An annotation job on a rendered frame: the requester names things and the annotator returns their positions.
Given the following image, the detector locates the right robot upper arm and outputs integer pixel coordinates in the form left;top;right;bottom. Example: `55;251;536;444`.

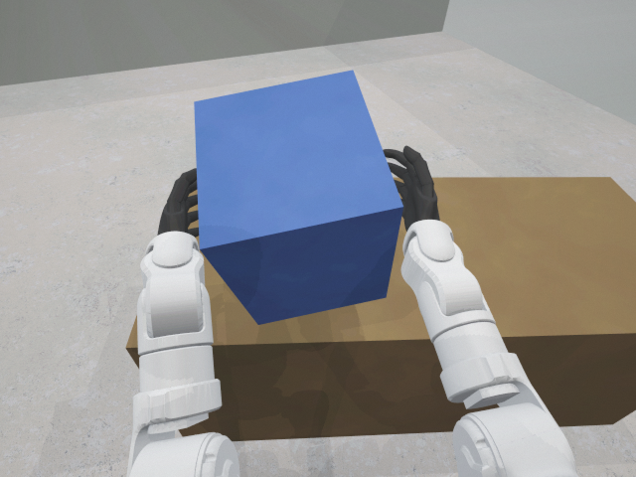
452;402;578;477

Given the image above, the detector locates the pedestal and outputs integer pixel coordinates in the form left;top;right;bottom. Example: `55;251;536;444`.
126;177;636;441

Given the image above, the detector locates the robot left forearm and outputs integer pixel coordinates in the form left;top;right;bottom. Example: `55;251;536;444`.
126;232;222;477

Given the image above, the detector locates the carton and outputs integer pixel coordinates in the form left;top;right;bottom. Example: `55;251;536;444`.
194;70;403;325

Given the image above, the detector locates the robot right forearm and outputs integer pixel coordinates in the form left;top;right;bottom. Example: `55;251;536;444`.
401;220;577;473

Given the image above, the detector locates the left robot upper arm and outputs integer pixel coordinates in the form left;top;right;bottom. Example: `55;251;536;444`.
129;432;239;477

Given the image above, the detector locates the robot left hand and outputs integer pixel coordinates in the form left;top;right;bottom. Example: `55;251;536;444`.
157;168;199;237

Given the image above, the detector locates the robot right hand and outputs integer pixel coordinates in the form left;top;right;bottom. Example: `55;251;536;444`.
383;146;440;231

